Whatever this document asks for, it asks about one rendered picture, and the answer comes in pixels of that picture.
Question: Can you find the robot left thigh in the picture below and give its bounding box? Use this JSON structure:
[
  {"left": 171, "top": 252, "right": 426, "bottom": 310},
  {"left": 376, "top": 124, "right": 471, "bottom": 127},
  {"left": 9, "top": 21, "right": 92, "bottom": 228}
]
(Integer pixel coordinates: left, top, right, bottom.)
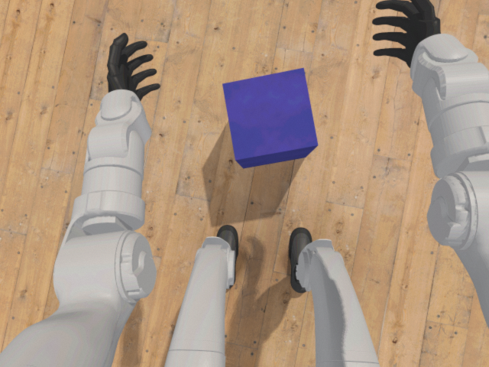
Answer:
[{"left": 164, "top": 245, "right": 235, "bottom": 367}]

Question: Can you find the left robot upper arm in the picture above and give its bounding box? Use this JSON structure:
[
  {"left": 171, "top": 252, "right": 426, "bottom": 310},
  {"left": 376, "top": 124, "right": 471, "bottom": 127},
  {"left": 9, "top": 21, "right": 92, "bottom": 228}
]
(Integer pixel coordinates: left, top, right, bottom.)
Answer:
[{"left": 0, "top": 230, "right": 157, "bottom": 367}]

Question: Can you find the left robot hand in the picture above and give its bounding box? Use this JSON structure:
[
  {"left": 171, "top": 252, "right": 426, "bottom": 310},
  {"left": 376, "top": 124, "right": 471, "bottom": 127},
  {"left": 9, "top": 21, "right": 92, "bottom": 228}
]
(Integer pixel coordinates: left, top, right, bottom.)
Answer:
[{"left": 107, "top": 33, "right": 160, "bottom": 101}]

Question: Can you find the carton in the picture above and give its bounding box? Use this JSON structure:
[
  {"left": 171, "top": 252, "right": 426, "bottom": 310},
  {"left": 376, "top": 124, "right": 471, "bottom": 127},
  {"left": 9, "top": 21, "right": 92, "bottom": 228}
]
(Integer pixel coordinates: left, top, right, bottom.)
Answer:
[{"left": 222, "top": 68, "right": 318, "bottom": 168}]

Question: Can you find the right robot forearm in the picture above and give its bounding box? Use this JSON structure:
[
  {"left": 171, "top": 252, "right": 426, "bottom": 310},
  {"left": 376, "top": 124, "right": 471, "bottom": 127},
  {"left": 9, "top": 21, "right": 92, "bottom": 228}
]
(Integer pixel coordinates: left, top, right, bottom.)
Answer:
[{"left": 410, "top": 34, "right": 489, "bottom": 179}]

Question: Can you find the left robot forearm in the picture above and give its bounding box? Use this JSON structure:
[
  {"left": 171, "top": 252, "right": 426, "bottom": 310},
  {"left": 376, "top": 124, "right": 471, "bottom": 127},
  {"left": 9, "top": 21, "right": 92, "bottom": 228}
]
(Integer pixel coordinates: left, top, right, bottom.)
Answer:
[{"left": 53, "top": 89, "right": 151, "bottom": 300}]

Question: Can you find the robot left foot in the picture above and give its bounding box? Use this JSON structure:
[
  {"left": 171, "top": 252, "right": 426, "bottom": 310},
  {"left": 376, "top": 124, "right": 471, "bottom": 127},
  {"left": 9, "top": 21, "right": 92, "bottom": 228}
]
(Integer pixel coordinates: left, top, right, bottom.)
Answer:
[{"left": 217, "top": 225, "right": 238, "bottom": 288}]

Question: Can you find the right robot upper arm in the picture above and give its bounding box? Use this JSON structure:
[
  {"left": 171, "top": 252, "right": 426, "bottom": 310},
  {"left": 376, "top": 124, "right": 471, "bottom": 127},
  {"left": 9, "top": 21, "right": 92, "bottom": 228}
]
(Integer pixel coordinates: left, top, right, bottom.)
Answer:
[{"left": 427, "top": 171, "right": 489, "bottom": 329}]

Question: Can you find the right robot hand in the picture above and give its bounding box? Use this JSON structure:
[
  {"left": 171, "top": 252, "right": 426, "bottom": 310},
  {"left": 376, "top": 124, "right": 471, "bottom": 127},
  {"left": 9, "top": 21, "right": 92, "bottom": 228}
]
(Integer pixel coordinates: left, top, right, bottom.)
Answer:
[{"left": 372, "top": 0, "right": 441, "bottom": 68}]

